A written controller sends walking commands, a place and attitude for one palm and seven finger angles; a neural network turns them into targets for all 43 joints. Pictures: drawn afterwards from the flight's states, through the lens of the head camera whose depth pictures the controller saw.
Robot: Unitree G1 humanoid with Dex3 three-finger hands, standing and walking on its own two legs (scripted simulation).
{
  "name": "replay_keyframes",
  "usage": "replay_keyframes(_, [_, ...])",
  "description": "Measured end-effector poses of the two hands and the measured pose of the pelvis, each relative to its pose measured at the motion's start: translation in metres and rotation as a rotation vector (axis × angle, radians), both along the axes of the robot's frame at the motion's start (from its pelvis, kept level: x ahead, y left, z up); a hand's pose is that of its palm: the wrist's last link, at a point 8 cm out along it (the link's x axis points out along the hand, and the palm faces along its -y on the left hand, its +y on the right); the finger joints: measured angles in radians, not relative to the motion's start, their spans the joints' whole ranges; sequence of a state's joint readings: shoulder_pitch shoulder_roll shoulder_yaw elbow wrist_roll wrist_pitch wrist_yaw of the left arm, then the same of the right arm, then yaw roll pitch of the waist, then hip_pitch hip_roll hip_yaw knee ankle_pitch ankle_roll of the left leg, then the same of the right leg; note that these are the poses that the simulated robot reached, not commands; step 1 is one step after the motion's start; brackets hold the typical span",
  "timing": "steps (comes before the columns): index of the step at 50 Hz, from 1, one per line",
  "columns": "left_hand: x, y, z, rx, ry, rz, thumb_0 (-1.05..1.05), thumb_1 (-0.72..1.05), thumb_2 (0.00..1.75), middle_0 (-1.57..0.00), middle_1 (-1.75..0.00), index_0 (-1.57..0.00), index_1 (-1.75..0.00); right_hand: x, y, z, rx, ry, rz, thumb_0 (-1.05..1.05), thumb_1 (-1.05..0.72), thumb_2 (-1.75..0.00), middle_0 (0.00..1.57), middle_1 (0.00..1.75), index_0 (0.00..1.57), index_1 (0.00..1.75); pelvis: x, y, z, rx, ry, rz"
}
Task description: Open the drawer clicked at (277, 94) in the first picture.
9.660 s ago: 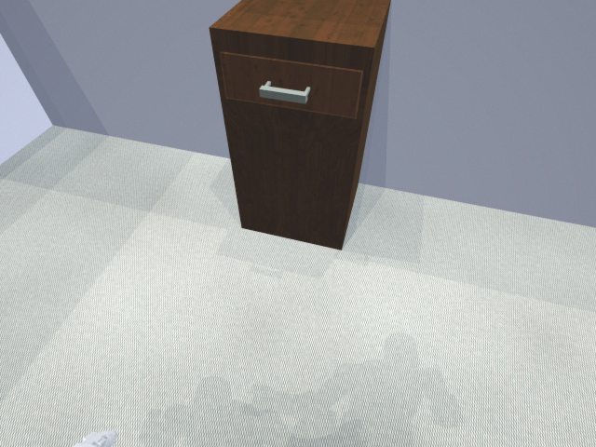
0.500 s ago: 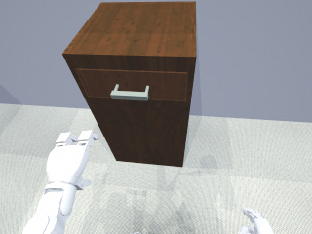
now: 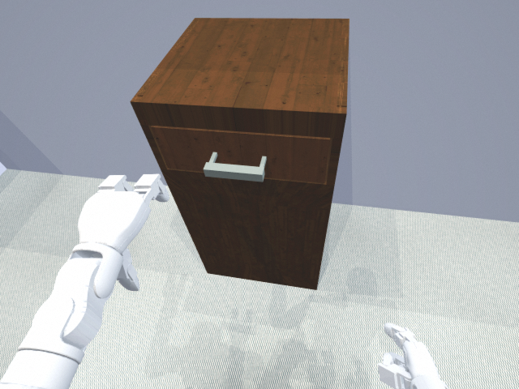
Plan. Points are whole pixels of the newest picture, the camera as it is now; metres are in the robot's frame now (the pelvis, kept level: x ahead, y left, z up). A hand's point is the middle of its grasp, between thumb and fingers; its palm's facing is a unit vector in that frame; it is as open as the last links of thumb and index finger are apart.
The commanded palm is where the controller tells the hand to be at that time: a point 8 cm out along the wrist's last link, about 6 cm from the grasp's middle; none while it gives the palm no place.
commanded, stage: raise the hand with hooked fingers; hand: left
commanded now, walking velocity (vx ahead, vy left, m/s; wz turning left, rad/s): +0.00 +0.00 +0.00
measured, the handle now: (236, 165) +0.58 +0.15 -0.05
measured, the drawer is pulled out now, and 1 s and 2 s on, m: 0.00 0.00 0.00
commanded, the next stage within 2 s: move the hooked fingers above the handle in 0.38 s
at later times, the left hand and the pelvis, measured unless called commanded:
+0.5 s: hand (142, 233) +0.31 +0.23 +0.08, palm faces +0.03 -0.07 -1.00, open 13.9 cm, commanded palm +0.29 +0.23 +0.13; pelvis +0.00 -0.01 +0.00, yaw +0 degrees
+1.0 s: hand (182, 204) +0.38 +0.19 +0.05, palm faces -0.01 -0.05 -1.00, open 13.9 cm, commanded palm +0.36 +0.20 +0.11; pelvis +0.00 -0.01 +0.00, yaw -1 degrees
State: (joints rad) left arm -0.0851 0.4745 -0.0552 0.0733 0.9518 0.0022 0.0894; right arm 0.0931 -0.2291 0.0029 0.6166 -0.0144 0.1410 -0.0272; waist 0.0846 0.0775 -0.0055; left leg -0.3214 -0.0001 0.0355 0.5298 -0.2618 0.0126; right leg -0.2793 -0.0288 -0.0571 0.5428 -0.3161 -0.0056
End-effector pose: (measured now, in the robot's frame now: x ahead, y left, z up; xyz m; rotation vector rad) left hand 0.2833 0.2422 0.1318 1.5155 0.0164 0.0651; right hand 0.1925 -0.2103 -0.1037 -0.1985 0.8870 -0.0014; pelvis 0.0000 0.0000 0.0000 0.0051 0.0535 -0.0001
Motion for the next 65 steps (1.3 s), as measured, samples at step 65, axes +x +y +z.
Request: replay_keyframes(65, [0.125,-0.061,-0.036,0.021,0.056,-0.113,0.00,-0.49,0.30,-0.32,-1.20,-0.32,-1.20,-0.127,-0.060,-0.034,-0.071,0.306,-0.270,0.01,-0.91,-0.90,0.20,0.30,0.20,0.30,0.002,-0.006,-0.008,0.006,0.125,-0.023])
